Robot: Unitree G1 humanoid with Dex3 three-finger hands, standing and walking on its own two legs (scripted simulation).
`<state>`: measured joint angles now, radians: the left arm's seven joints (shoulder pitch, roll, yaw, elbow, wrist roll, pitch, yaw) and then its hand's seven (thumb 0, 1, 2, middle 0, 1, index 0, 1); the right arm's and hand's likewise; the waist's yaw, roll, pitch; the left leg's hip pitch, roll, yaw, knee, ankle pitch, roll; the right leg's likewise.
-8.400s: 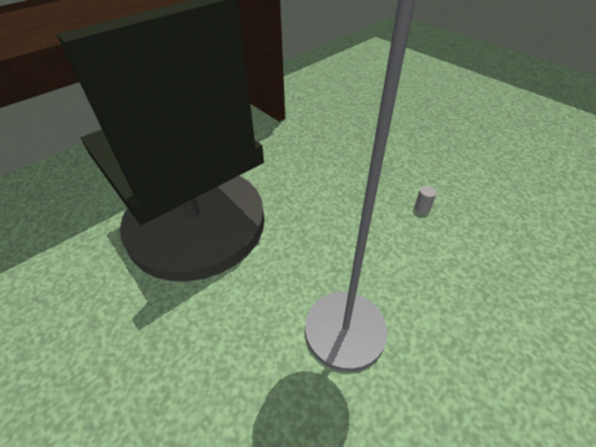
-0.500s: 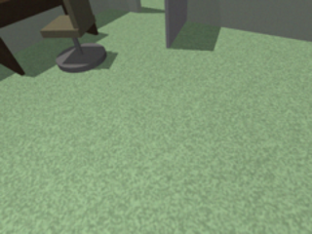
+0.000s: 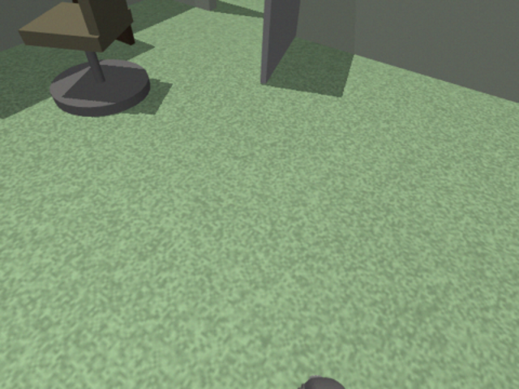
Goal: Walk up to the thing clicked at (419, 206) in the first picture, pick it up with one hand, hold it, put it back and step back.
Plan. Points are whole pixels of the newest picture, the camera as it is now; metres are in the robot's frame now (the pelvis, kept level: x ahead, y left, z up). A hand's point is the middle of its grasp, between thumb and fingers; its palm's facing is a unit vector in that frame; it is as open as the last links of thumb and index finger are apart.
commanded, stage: walk up
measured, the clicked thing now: out of the picture +0.00 +1.33 -0.71
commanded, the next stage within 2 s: none
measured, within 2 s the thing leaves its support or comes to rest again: neither
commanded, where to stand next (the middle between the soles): +0.48 -0.01 m, yaw +0 degrees
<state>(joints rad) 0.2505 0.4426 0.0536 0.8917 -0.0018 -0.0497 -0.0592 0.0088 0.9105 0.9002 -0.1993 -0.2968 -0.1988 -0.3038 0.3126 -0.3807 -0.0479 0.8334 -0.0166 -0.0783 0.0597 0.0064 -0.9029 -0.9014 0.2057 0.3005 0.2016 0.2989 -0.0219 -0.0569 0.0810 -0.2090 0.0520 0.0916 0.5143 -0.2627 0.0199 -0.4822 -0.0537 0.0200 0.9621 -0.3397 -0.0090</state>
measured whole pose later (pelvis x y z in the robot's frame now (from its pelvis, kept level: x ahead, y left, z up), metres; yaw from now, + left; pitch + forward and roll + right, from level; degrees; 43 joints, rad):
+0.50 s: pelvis +0.20 -0.01 -0.01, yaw +0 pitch -1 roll -1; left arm 0.35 0.41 0.05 0.85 0.01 -0.08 -0.05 0.01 0.90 0.90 -0.20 -0.30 -0.20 -0.30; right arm 0.29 -0.42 -0.06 0.85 -0.02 -0.05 0.08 0.01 -0.91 -0.90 0.20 0.30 0.20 0.30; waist 0.04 0.03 0.07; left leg -0.47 0.09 0.02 0.71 -0.27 0.01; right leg -0.20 -0.04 -0.06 0.55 -0.33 0.00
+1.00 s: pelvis +0.36 -0.01 -0.02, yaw -1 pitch -3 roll +0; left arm 0.20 0.41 0.06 0.85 0.02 -0.06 -0.05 0.01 0.91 0.90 -0.20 -0.30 -0.20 -0.30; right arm 0.37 -0.43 -0.03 0.84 0.00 -0.04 0.02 0.01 -0.90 -0.90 0.21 0.30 0.20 0.30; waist -0.04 0.02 0.11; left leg -0.26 0.08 0.04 0.81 -0.46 0.01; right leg -0.40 -0.03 -0.05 0.64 -0.19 -0.02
